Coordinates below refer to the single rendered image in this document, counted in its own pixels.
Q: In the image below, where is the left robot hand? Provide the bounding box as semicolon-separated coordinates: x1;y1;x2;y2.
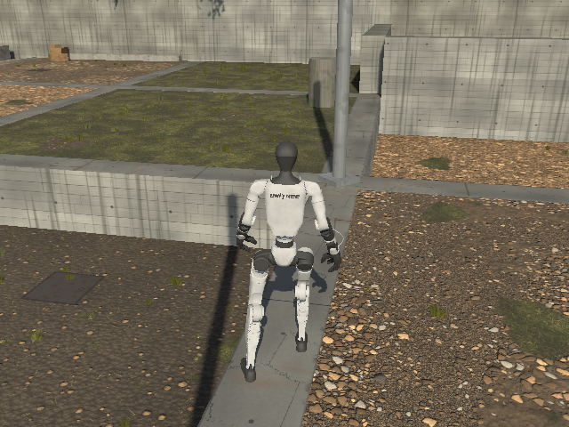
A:
236;235;257;252

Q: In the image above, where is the right robot upper arm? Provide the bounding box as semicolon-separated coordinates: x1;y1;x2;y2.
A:
304;181;329;231

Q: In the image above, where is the right robot hand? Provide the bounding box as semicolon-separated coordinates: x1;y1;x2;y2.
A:
321;251;341;272

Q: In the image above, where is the robot left shin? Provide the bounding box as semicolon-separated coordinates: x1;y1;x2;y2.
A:
245;305;261;369

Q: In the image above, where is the left robot forearm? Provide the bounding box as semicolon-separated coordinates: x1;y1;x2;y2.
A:
236;212;251;239

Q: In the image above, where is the right robot forearm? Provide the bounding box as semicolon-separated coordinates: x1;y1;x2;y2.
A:
320;217;340;255

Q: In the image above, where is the left robot upper arm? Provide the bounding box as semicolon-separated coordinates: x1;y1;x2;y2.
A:
241;179;268;226

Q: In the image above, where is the humanoid robot head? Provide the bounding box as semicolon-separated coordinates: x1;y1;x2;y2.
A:
270;141;301;185

